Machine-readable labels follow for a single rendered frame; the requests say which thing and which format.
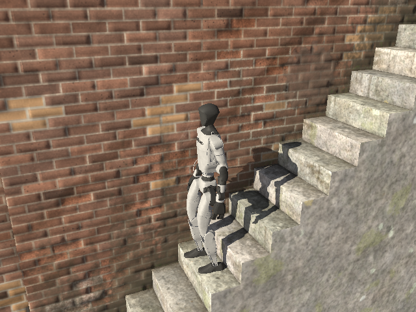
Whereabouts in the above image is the left robot upper arm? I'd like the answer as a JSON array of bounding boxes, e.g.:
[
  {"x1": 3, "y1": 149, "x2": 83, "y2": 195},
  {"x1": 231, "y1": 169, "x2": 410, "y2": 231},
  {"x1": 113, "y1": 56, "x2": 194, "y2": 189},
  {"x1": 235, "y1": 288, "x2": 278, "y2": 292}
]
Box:
[{"x1": 209, "y1": 135, "x2": 228, "y2": 174}]

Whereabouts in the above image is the left robot forearm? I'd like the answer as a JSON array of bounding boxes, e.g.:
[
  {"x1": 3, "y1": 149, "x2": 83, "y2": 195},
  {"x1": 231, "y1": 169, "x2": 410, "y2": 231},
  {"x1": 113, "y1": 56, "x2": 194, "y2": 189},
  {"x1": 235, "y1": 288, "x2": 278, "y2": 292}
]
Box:
[{"x1": 216, "y1": 166, "x2": 228, "y2": 203}]

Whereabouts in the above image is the left robot hand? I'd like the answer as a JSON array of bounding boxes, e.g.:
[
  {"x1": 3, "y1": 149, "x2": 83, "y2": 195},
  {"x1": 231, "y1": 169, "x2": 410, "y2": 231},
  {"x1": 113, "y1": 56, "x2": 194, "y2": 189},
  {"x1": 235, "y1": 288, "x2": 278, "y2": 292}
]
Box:
[{"x1": 210, "y1": 202, "x2": 226, "y2": 220}]

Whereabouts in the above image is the robot left thigh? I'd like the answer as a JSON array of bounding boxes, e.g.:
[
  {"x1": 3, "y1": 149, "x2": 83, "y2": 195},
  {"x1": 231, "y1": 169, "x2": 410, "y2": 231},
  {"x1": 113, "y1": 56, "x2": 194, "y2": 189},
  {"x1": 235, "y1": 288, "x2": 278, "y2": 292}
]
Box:
[{"x1": 197, "y1": 188, "x2": 217, "y2": 239}]

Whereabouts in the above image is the right robot hand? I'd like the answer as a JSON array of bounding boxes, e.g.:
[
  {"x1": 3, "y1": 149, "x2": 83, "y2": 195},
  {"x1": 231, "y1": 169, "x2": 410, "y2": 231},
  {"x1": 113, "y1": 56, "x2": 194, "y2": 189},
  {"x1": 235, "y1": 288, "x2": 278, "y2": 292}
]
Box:
[{"x1": 187, "y1": 176, "x2": 199, "y2": 192}]

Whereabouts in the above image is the right robot forearm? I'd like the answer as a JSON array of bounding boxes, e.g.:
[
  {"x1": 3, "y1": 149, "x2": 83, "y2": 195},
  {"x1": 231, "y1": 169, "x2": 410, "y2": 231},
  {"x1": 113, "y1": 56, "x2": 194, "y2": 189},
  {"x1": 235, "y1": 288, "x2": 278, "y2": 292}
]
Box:
[{"x1": 193, "y1": 163, "x2": 202, "y2": 177}]

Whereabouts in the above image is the right robot foot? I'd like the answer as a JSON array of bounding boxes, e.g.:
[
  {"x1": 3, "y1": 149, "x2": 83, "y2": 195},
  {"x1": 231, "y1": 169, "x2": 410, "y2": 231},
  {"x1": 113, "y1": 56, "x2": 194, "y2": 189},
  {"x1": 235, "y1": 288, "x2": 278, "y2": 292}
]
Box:
[{"x1": 184, "y1": 247, "x2": 207, "y2": 258}]

